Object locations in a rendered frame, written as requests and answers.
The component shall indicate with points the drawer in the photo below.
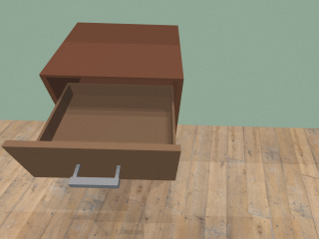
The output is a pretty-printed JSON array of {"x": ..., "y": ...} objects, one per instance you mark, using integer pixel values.
[{"x": 101, "y": 126}]

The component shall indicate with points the cabinet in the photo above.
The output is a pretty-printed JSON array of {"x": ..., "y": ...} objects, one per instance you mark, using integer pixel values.
[{"x": 117, "y": 54}]

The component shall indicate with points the handle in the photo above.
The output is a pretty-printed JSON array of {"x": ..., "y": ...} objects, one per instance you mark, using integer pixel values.
[{"x": 94, "y": 182}]

